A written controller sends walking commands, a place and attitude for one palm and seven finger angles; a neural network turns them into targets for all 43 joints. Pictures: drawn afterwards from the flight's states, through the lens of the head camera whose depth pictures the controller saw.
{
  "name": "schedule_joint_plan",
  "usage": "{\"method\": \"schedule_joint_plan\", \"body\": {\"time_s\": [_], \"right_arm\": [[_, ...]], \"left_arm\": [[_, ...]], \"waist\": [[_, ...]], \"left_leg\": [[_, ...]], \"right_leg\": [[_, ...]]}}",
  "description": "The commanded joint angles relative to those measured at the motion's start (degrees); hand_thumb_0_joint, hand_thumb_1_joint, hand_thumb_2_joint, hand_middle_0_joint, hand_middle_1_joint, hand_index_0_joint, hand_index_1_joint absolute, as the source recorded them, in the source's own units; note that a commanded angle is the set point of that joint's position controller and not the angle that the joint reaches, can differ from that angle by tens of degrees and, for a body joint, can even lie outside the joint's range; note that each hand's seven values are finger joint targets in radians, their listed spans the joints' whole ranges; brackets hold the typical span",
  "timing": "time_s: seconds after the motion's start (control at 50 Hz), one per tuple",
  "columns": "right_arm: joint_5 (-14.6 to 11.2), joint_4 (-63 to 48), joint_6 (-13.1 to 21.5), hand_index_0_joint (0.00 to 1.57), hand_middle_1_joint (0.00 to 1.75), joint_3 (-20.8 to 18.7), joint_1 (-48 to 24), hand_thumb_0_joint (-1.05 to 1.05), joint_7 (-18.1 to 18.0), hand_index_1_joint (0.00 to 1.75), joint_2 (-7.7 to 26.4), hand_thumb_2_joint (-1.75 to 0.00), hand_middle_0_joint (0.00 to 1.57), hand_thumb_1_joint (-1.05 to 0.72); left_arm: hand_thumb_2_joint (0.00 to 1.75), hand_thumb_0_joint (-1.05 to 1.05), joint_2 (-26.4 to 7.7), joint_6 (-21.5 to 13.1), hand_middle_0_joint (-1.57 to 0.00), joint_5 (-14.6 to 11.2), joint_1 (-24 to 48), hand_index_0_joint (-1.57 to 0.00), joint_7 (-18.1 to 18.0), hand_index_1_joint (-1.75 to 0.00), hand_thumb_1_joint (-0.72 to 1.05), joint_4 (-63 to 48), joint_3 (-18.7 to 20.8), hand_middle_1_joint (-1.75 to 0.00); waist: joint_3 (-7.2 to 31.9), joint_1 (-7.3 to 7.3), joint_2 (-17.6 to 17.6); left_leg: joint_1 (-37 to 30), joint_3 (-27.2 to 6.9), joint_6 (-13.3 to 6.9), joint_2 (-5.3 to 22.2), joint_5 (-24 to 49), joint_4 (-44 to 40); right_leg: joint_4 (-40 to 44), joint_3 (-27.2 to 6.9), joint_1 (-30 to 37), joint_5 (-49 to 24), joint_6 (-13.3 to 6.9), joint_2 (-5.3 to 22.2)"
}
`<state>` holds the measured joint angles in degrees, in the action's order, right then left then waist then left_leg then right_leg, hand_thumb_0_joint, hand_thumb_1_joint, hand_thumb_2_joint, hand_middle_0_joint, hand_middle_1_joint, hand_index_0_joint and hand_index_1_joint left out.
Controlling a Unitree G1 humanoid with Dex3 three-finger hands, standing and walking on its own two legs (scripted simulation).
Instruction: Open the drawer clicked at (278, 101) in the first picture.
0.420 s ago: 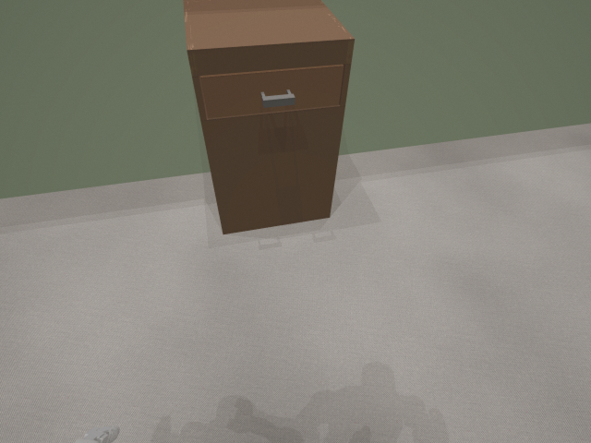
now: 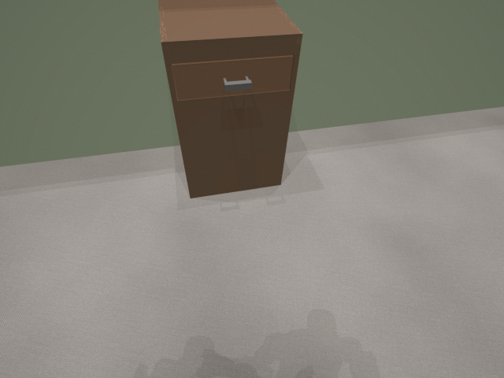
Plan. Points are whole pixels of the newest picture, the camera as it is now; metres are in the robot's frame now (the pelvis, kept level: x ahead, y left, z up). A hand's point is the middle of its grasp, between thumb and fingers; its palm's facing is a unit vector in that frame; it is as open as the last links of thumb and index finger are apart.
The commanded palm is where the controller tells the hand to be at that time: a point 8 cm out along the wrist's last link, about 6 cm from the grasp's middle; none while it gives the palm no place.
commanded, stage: stand and wait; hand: left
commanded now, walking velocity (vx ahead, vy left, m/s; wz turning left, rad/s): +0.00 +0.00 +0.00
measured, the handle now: (236, 82) +1.12 +0.13 -0.11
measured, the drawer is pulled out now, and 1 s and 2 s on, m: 0.00 0.00 0.00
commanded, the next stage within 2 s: look at it before walking up in 0.40 s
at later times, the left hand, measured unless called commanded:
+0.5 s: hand out of the picture +0.07 +0.24 -0.15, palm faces -0.03 -0.94 -0.34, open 7.4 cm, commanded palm none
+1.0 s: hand out of the picture +0.07 +0.23 -0.15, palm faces -0.03 -0.94 -0.33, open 7.4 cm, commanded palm none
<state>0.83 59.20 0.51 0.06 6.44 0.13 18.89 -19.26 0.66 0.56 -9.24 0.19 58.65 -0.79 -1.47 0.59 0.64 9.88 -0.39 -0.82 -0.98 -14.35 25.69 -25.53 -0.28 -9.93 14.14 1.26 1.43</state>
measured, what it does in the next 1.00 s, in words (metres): stands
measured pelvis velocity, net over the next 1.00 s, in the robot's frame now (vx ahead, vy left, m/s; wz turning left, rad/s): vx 0.00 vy -0.01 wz -0.01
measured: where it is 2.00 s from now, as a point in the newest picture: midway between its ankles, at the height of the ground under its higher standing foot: outside the picture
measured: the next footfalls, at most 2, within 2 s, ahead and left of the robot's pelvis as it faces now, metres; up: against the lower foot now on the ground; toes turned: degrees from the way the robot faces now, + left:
none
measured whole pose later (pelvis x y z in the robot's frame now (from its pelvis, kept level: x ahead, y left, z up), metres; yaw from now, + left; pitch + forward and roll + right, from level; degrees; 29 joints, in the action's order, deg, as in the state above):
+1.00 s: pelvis +0.00 -0.01 +0.01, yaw -1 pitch -2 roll +0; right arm 0.5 63.9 0.7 0.2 7.1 0.1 19.5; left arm -19.5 -0.1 0.5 -8.5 0.1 62.2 -0.6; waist -1.4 0.3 0.1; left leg 7.5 -0.2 0.5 0.4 -11.6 20.9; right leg -21.4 -0.5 -8.1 11.5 0.1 0.1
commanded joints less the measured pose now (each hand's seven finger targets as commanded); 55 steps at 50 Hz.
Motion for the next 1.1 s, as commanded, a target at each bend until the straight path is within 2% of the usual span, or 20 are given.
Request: {"method": "schedule_joint_plan", "body": {"time_s": [0.0, 0.22, 0.38, 0.46, 0.52, 0.76, 1.0, 1.08], "right_arm": [[-0.2, -3.6, 1.6, 0.2, 0.3, -2.6, -3.1, 0.0, -1.0, 0.3, 11.7, -0.9, 0.2, -0.9], [-0.3, -0.8, 1.6, 0.2, 0.3, -2.3, -2.1, 0.0, -0.9, 0.3, 12.1, -0.9, 0.2, -0.9], [-0.3, 0.1, 1.4, 0.2, 0.3, -2.2, -2.0, 0.0, -0.8, 0.3, 12.1, -0.9, 0.2, -0.9], [-0.4, 0.2, 1.5, 0.2, 0.3, -2.2, -1.9, 0.0, -0.8, 0.3, 12.1, -0.9, 0.2, -0.9], [-0.3, 0.3, 1.5, 0.2, 0.3, -2.3, -2.0, 0.0, -0.8, 0.3, 12.1, -0.9, 0.2, -0.9], [-0.4, 0.5, 1.6, 0.2, 0.3, -2.2, -1.9, 0.0, -0.9, 0.3, 12.1, -0.9, 0.2, -0.9], [-0.4, 0.9, 1.6, 0.2, 0.3, -2.0, -2.0, 0.0, -1.0, 0.3, 12.2, -0.9, 0.2, -0.9], [-0.4, 0.8, 1.5, 0.2, 0.3, -2.1, -1.9, 0.0, -0.9, 0.3, 12.2, -0.9, 0.2, -0.9]], "left_arm": [[0.9, 0.0, -11.5, -1.8, -0.2, 0.1, 3.2, -0.2, -0.9, -0.3, 0.9, -3.3, 2.8, -0.3], [0.9, 0.0, -11.8, -2.0, -0.2, 0.0, 3.1, -0.2, -0.9, -0.3, 0.9, -1.1, 2.7, -0.3], [0.9, 0.0, -12.0, -1.9, -0.2, 0.1, 3.5, -0.2, -0.9, -0.3, 0.9, -0.6, 2.6, -0.3], [0.9, 0.0, -12.0, -2.0, -0.2, 0.2, 3.6, -0.2, -0.8, -0.3, 0.9, -0.7, 2.7, -0.3], [0.9, 0.0, -11.9, -2.0, -0.2, 0.1, 3.7, -0.2, -0.8, -0.3, 0.9, -0.6, 2.6, -0.3], [0.9, 0.0, -12.0, -2.2, -0.2, 0.1, 3.3, -0.2, -0.9, -0.3, 0.9, -0.3, 2.7, -0.3], [0.9, 0.0, -11.9, -2.1, -0.2, 0.1, 3.3, -0.2, -0.9, -0.3, 0.9, 0.0, 2.6, -0.3], [0.9, 0.0, -12.0, -2.2, -0.2, 0.1, 3.2, -0.2, -0.9, -0.3, 0.9, 0.2, 2.6, -0.3]], "waist": [[4.7, -0.58, -1.2], [3.9, -0.43, -0.3], [1.9, -0.47, -0.5], [2.0, -0.41, 0.4], [2.1, -0.54, -0.4], [3.5, -0.53, -0.3], [2.8, -0.46, -1.2], [2.7, -0.56, -0.3]], "left_leg": [[-1.1, -5.3, -1.6, 7.1, 10.9, -5.1], [-1.3, -5.5, -1.3, 7.4, 10.2, -6.6], [-0.6, -5.5, -1.1, 7.4, 7.0, -7.8], [-0.8, -5.6, -1.0, 7.4, 7.5, -7.8], [-1.3, -5.4, -0.9, 7.4, 7.3, -7.9], [-2.6, -5.0, -0.8, 7.8, 10.5, -7.6], [-2.8, -5.1, -0.7, 7.9, 10.4, -8.5], [-3.0, -4.9, -0.7, 7.9, 9.6, -8.6]], "right_leg": [[3.8, -4.4, 1.5, -9.5, -2.9, 5.3], [5.3, -5.0, 2.1, -9.1, -3.0, 5.6], [6.8, -5.5, 0.6, -5.4, -3.0, 5.5], [7.0, -5.6, 0.6, -5.9, -3.0, 5.4], [7.4, -5.9, 0.3, -5.7, -3.0, 5.5], [7.0, -5.8, 1.6, -10.1, -3.0, 5.4], [7.5, -5.6, 1.9, -10.0, -2.9, 5.4], [7.9, -5.8, 1.4, -9.2, -2.9, 5.4]]}}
